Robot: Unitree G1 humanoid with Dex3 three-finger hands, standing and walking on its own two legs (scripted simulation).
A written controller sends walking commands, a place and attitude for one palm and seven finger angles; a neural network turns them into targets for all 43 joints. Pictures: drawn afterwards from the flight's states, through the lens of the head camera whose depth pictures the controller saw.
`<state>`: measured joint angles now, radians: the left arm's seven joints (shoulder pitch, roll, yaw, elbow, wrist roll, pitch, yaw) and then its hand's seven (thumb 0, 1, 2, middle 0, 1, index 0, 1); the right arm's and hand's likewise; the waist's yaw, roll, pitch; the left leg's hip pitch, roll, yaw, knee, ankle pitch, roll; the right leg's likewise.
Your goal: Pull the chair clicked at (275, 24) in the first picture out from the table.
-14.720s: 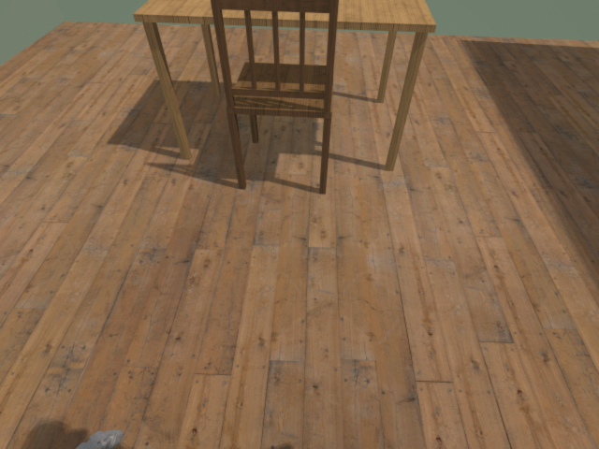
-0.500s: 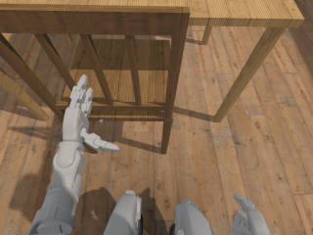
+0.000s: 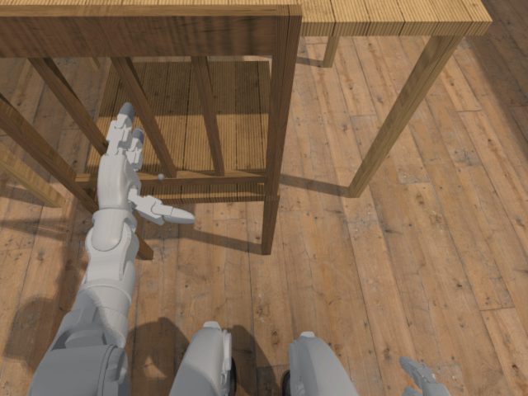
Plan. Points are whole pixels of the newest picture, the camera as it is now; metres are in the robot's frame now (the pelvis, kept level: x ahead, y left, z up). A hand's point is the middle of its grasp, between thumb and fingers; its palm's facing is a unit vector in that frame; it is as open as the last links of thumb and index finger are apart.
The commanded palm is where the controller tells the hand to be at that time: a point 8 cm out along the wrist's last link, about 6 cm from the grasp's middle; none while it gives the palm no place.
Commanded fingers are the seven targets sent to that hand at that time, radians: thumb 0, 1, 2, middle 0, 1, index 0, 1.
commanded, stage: push the fingers through the gap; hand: left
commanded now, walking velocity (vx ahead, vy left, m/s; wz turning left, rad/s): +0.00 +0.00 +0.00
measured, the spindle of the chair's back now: (151, 128) +0.51 +0.18 +0.04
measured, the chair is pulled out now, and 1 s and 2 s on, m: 0.00 0.00 0.00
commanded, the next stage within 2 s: hook a spindle and tug to test in 0.88 s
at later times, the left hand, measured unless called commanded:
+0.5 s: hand (167, 146) +0.49 +0.15 +0.03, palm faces +0.06 -1.00 -0.04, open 16.9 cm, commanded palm +0.46 +0.20 +0.03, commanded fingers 0.00 -0.50 0.30 -0.06 -0.08 -0.06 -0.08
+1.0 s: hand (165, 151) +0.47 +0.15 +0.04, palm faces +0.05 -1.00 -0.03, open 16.9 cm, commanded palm +0.44 +0.20 +0.03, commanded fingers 0.00 -0.50 0.30 -0.10 -0.19 -0.10 -0.19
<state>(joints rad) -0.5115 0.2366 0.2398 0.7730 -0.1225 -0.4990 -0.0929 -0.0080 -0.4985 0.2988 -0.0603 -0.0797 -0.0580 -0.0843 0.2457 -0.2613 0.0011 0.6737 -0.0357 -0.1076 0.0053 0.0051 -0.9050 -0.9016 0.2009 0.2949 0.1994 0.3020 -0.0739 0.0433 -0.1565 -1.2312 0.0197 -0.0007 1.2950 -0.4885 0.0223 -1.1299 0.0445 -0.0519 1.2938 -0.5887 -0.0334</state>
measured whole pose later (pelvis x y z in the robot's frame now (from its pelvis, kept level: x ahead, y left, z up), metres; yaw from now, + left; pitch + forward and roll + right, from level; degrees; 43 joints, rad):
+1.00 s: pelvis +0.00 +0.00 +0.00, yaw -1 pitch +26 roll -3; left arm -0.71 0.29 0.30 0.99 -0.07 -0.55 -0.08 -0.01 -0.50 0.30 -0.06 -0.08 -0.06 -0.08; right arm 0.27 -0.26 0.00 0.68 -0.05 -0.04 0.04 0.00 -0.91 -0.90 0.20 0.29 0.20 0.30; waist -0.11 0.04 -0.16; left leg -1.26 0.02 -0.01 1.30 -0.49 0.03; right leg -1.15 0.05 -0.05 1.29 -0.58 -0.03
